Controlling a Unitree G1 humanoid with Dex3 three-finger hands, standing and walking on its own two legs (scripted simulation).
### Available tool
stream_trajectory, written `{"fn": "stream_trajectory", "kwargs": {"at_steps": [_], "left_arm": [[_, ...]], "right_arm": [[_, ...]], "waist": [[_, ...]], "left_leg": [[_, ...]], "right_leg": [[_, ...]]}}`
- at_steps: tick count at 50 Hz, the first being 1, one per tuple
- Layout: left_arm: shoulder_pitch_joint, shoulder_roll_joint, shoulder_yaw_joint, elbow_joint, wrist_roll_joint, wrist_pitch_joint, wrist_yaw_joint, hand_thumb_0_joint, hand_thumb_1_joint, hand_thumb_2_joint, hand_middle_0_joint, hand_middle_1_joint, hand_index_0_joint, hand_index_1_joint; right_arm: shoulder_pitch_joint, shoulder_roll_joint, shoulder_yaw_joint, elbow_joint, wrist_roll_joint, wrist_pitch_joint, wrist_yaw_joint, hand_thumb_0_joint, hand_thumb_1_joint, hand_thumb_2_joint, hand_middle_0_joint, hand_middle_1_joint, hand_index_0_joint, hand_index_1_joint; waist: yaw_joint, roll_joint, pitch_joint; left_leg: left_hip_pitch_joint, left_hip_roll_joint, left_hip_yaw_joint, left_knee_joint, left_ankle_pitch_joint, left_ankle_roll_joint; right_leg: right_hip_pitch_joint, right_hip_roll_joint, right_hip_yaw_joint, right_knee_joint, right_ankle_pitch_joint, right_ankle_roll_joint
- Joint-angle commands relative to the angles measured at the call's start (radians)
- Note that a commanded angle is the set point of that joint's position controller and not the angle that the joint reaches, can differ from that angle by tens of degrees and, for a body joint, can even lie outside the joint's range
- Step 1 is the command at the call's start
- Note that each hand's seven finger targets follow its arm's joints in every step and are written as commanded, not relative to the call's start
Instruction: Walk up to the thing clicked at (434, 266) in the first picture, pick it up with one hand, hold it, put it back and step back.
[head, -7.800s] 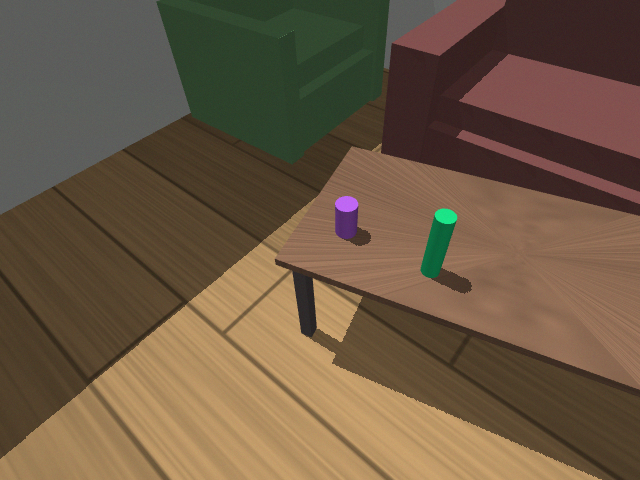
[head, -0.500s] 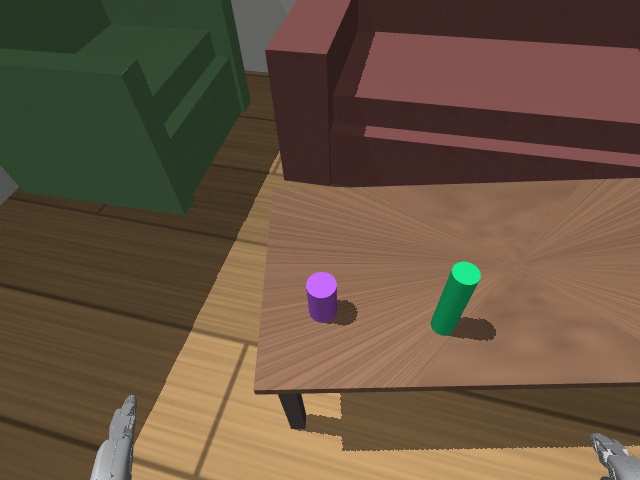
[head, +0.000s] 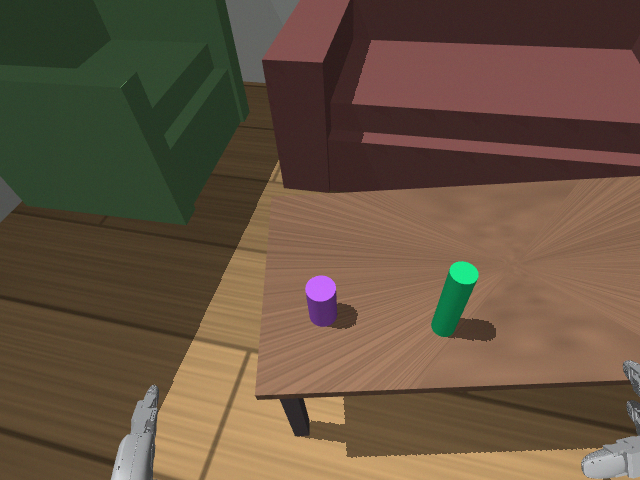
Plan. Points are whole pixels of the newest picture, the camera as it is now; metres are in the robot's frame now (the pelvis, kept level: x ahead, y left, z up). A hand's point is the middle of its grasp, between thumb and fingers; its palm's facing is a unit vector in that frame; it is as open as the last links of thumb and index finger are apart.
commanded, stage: go down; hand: right
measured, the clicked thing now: (452, 302) +0.47 -0.20 -0.19
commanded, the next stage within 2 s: approach in 1.46 s
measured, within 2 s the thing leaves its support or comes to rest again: neither
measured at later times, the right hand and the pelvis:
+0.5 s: hand out of the picture +0.32 -0.35 +0.02, palm faces +0.17 +0.98 -0.15, open 17.6 cm; pelvis -0.01 -0.01 +0.01, yaw +2 degrees
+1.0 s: hand out of the picture +0.36 -0.37 +0.04, palm faces +0.18 +0.98 -0.10, open 17.5 cm; pelvis -0.01 -0.01 +0.00, yaw +2 degrees
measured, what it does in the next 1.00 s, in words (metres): stands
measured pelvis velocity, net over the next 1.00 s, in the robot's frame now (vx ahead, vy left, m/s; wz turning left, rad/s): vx -0.01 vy -0.01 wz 0.03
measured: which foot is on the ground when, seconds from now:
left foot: down 0.00-1.00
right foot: down 0.00-1.00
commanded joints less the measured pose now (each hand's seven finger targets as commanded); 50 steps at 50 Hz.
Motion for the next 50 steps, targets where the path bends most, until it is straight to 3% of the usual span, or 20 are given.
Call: {"fn": "stream_trajectory", "kwargs": {"at_steps": [1, 3, 7, 10, 13, 15, 20, 22, 25, 27, 29, 32, 34, 37, 40, 42, 43, 46, 48, 50], "left_arm": [[0.014, 0.198, 0.119, -0.117, -0.004, -0.066, 0.02, 0.0, -0.553, 0.055, -0.056, -0.052, -0.051, -0.057], [-0.009, 0.196, 0.107, -0.107, -0.005, -0.073, 0.018, 0.0, -0.556, 0.055, -0.056, -0.049, -0.051, -0.055], [-0.067, 0.148, 0.036, -0.082, -0.004, -0.086, 0.007, 0.0, -0.55, 0.055, -0.058, -0.054, -0.055, -0.057], [-0.089, 0.203, 0.089, -0.086, -0.002, -0.09, 0.011, 0.0, -0.547, 0.051, -0.058, -0.054, -0.057, -0.055], [-0.086, 0.176, 0.051, -0.065, 0.001, -0.09, 0.005, 0.0, -0.545, 0.051, -0.057, -0.054, -0.056, -0.054], [-0.085, 0.217, 0.098, -0.06, 0.004, -0.088, 0.01, 0.0, -0.549, 0.054, -0.057, -0.051, -0.054, -0.053], [-0.07, 0.186, 0.072, -0.003, 0.008, -0.081, 0.003, 0.0, -0.546, 0.053, -0.056, -0.05, -0.055, -0.051], [-0.083, 0.174, 0.048, -0.017, 0.011, -0.08, 0.001, 0.0, -0.549, 0.054, -0.056, -0.05, -0.054, -0.052], [-0.072, 0.22, 0.091, -0.011, 0.011, -0.076, 0.009, 0.0, -0.548, 0.054, -0.056, -0.052, -0.055, -0.053], [-0.102, 0.197, 0.063, -0.001, 0.011, -0.076, 0.005, 0.0, -0.543, 0.053, -0.055, -0.053, -0.055, -0.053], [-0.093, 0.209, 0.072, -0.012, 0.011, -0.075, 0.006, 0.0, -0.542, 0.053, -0.055, -0.054, -0.056, -0.053], [-0.097, 0.192, 0.048, -0.022, 0.011, -0.069, 0.001, 0.0, -0.547, 0.054, -0.056, -0.055, -0.056, -0.055], [-0.093, 0.219, 0.069, -0.037, 0.011, -0.065, 0.005, 0.0, -0.547, 0.055, -0.056, -0.053, -0.055, -0.054], [-0.069, 0.179, 0.041, 0.008, 0.01, -0.055, -0.007, 0.0, -0.546, 0.056, -0.054, -0.055, -0.054, -0.055], [-0.108, 0.231, 0.084, -0.041, 0.013, -0.057, -0.004, 0.0, -0.548, 0.056, -0.055, -0.053, -0.053, -0.054], [-0.08, 0.192, 0.042, -0.02, 0.012, -0.052, -0.013, 0.0, -0.545, 0.056, -0.054, -0.054, -0.053, -0.055], [-0.058, 0.193, 0.052, 0.004, 0.011, -0.049, -0.015, 0.0, -0.544, 0.056, -0.053, -0.054, -0.053, -0.054], [-0.096, 0.219, 0.066, -0.045, 0.014, -0.051, -0.016, 0.0, -0.549, 0.056, -0.053, -0.052, -0.051, -0.054], [-0.086, 0.196, 0.045, -0.044, 0.011, -0.047, -0.02, 0.0, -0.542, 0.053, -0.052, -0.054, -0.053, -0.053], [-0.085, 0.191, 0.039, -0.04, 0.009, -0.049, -0.021, 0.0, -0.542, 0.054, -0.052, -0.053, -0.053, -0.053]], "right_arm": [[-0.267, -0.333, -0.153, -0.038, 0.019, -0.08, 0.051, 0.0, 0.536, -0.034, 0.042, 0.051, 0.046, 0.051], [-0.305, -0.361, -0.169, 0.031, 0.026, -0.099, 0.085, 0.0, 0.564, -0.034, 0.039, 0.052, 0.045, 0.052], [-0.379, -0.382, -0.178, 0.144, 0.037, -0.143, 0.144, 0.0, 0.578, -0.044, 0.032, 0.056, 0.039, 0.056], [-0.439, -0.446, -0.216, 0.213, 0.04, -0.191, 0.17, 0.0, 0.579, -0.051, 0.029, 0.059, 0.036, 0.059], [-0.535, -0.49, -0.235, 0.231, 0.045, -0.25, 0.19, 0.0, 0.589, -0.045, 0.03, 0.058, 0.036, 0.058], [-0.573, -0.546, -0.265, 0.276, 0.041, -0.285, 0.193, 0.0, 0.607, -0.05, 0.025, 0.061, 0.034, 0.061], [-0.665, -0.557, -0.263, 0.36, 0.052, -0.357, 0.22, 0.0, 0.61, -0.053, 0.025, 0.061, 0.033, 0.061], [-0.689, -0.584, -0.271, 0.37, 0.048, -0.378, 0.23, 0.0, 0.6, -0.052, 0.027, 0.06, 0.035, 0.06], [-0.748, -0.604, -0.272, 0.404, 0.058, -0.403, 0.249, 0.0, 0.583, -0.046, 0.033, 0.055, 0.038, 0.055], [-0.753, -0.614, -0.275, 0.437, 0.06, -0.418, 0.257, 0.0, 0.583, -0.045, 0.034, 0.055, 0.039, 0.055], [-0.779, -0.614, -0.27, 0.459, 0.066, -0.432, 0.266, 0.0, 0.597, -0.053, 0.028, 0.058, 0.036, 0.058], [-0.788, -0.661, -0.297, 0.473, 0.064, -0.45, 0.273, 0.0, 0.569, -0.049, 0.036, 0.054, 0.041, 0.054], [-0.803, -0.672, -0.303, 0.486, 0.068, -0.458, 0.281, 0.0, 0.584, -0.047, 0.036, 0.055, 0.041, 0.055], [-0.788, -0.647, -0.287, 0.543, 0.066, -0.463, 0.29, 0.0, 0.553, -0.041, 0.044, 0.051, 0.046, 0.051], [-0.851, -0.707, -0.316, 0.52, 0.065, -0.48, 0.293, 0.0, 0.566, -0.043, 0.043, 0.053, 0.045, 0.053], [-0.854, -0.713, -0.315, 0.525, 0.066, -0.486, 0.301, 0.0, 0.558, -0.039, 0.047, 0.05, 0.048, 0.05], [-0.826, -0.673, -0.293, 0.592, 0.068, -0.482, 0.306, 0.0, 0.56, -0.043, 0.044, 0.052, 0.046, 0.052], [-0.899, -0.753, -0.335, 0.528, 0.063, -0.503, 0.302, 0.0, 0.558, -0.036, 0.051, 0.049, 0.05, 0.048], [-0.9, -0.754, -0.333, 0.536, 0.064, -0.508, 0.308, 0.0, 0.563, -0.034, 0.05, 0.049, 0.05, 0.048], [-0.873, -0.693, -0.299, 0.606, 0.069, -0.502, 0.317, 0.0, 0.582, -0.035, 0.046, 0.051, 0.048, 0.05]], "waist": [[0.04, -0.101, -0.119], [0.025, -0.074, -0.159], [-0.004, -0.071, -0.155], [-0.002, -0.078, -0.179], [-0.005, -0.082, -0.199], [0.008, -0.104, -0.218], [0.015, -0.14, -0.184], [0.018, -0.151, -0.245], [0.045, -0.125, -0.275], [0.027, -0.157, -0.248], [0.037, -0.157, -0.269], [0.028, -0.142, -0.304], [0.039, -0.14, -0.333], [0.038, -0.146, -0.256], [0.049, -0.152, -0.34], [0.036, -0.194, -0.293], [0.049, -0.168, -0.27], [0.049, -0.181, -0.349], [0.048, -0.18, -0.32], [0.059, -0.152, -0.309]], "left_leg": [[0.048, -0.017, -0.027, -0.123, 0.235, 0.006], [0.07, -0.013, -0.031, -0.123, 0.294, 0.006], [0.096, -0.012, -0.037, -0.136, 0.288, 0.01], [0.106, -0.019, -0.036, -0.134, 0.291, 0.016], [0.11, -0.022, -0.041, -0.137, 0.301, 0.018], [0.112, -0.021, -0.045, -0.138, 0.296, 0.022], [0.066, -0.031, -0.043, -0.146, 0.24, 0.028], [0.084, -0.031, -0.048, -0.143, 0.269, 0.029], [0.082, -0.029, -0.051, -0.145, 0.307, 0.024], [0.052, -0.034, -0.044, -0.142, 0.289, 0.027], [0.039, -0.039, -0.038, -0.143, 0.278, 0.029], [0.081, -0.034, -0.046, -0.135, 0.348, 0.026], [0.082, -0.035, -0.046, -0.131, 0.383, 0.024], [0.047, -0.037, -0.046, -0.129, 0.363, 0.026], [0.053, -0.039, -0.045, -0.123, 0.376, 0.027], [0.035, -0.041, -0.041, -0.128, 0.346, 0.03], [0.009, -0.046, -0.037, -0.123, 0.335, 0.03], [0.048, -0.037, -0.049, -0.124, 0.353, 0.03], [0.053, -0.036, -0.053, -0.126, 0.345, 0.029], [0.032, -0.04, -0.046, -0.118, 0.354, 0.028]], "right_leg": [[0.128, 0.015, -0.001, -0.156, 0.255, -0.024], [0.145, 0.018, -0.002, -0.14, 0.324, -0.027], [0.114, 0.022, -0.011, -0.15, 0.308, -0.029], [0.134, 0.017, -0.007, -0.168, 0.328, -0.027], [0.135, 0.017, -0.008, -0.172, 0.339, -0.03], [0.148, 0.016, -0.009, -0.173, 0.335, -0.03], [0.13, 0.01, -0.006, -0.194, 0.281, -0.03], [0.148, 0.012, -0.006, -0.186, 0.312, -0.03], [0.176, 0.014, -0.008, -0.17, 0.339, -0.035], [0.167, 0.01, -0.003, -0.177, 0.347, -0.029], [0.2, 0.002, 0.006, -0.175, 0.367, -0.025], [0.18, 0.014, -0.002, -0.154, 0.416, -0.03], [0.207, 0.013, -0.001, -0.139, 0.475, -0.03], [0.16, 0.014, -0.002, -0.142, 0.456, -0.031], [0.198, 0.009, 0.006, -0.131, 0.49, -0.026], [0.188, 0.008, 0.005, -0.134, 0.483, -0.021], [0.176, 0.004, 0.009, -0.135, 0.487, -0.02], [0.178, 0.013, 0.004, -0.127, 0.441, -0.028], [0.147, 0.018, -0.003, -0.128, 0.398, -0.033], [0.144, 0.013, 0.002, -0.124, 0.425, -0.031]]}}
